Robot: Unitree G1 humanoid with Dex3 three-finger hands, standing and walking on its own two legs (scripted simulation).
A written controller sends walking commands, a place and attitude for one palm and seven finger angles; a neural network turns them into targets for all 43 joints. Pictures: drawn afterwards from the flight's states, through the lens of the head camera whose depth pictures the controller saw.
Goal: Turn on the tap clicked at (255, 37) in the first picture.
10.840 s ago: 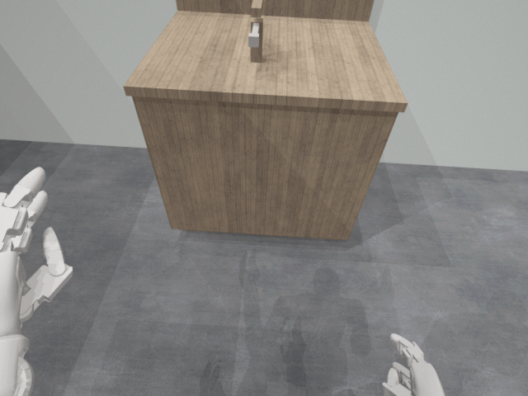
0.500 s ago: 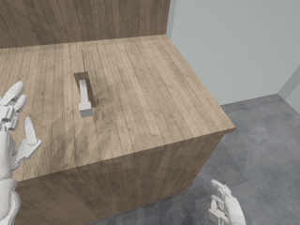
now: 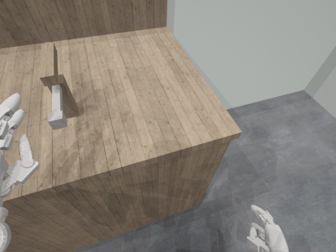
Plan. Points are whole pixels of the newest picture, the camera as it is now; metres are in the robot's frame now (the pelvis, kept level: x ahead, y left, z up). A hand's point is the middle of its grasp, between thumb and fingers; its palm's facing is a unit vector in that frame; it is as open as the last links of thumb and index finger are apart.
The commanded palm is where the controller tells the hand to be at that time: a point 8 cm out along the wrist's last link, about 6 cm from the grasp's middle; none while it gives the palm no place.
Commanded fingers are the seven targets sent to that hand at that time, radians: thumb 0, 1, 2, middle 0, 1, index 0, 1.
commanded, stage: shuffle to correct the standing spot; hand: left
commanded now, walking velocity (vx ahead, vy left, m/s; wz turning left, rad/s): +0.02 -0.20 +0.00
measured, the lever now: (57, 120) +0.34 +0.27 +0.13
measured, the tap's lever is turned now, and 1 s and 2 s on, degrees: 0 0 0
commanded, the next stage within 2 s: none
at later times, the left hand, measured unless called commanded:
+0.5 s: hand (40, 166) +0.22 +0.23 +0.17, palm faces +0.34 -0.86 -0.39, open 7.4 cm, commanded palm +0.16 +0.27 +0.18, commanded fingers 0.00 0.90 0.90 -0.20 -0.30 -0.20 -0.30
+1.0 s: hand (37, 170) +0.21 +0.23 +0.17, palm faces +0.35 -0.84 -0.40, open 7.4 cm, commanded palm +0.15 +0.27 +0.18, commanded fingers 0.00 0.90 0.90 -0.20 -0.30 -0.20 -0.30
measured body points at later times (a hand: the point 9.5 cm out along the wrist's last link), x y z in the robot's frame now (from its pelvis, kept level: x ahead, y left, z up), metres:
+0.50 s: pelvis +0.00 -0.01 +0.00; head +0.03 +0.00 +0.45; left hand +0.19 +0.28 +0.19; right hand +0.17 -0.24 -0.08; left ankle -0.01 +0.14 -0.73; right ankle +0.01 -0.08 -0.73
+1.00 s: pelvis +0.00 -0.01 +0.00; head +0.03 +0.00 +0.45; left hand +0.18 +0.27 +0.19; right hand +0.18 -0.24 -0.08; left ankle -0.01 +0.14 -0.73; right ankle +0.01 -0.08 -0.73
